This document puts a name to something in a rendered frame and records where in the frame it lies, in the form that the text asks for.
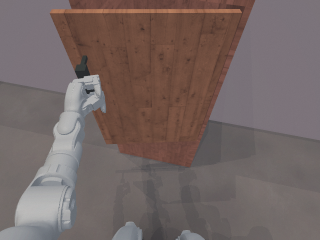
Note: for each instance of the robot shin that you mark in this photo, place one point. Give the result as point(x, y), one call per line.
point(185, 231)
point(130, 223)

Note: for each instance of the robot left shin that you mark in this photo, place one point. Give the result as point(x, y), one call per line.
point(130, 223)

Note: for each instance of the cupboard door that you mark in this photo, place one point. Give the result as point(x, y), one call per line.
point(158, 68)

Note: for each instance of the robot left upper arm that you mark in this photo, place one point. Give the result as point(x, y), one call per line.
point(43, 214)

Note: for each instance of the handle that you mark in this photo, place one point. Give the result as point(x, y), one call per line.
point(81, 71)

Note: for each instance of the left robot forearm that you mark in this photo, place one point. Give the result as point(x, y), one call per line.
point(61, 165)

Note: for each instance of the robot left hand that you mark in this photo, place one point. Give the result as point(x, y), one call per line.
point(77, 100)

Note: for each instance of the robot right shin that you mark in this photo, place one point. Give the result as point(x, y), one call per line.
point(185, 231)

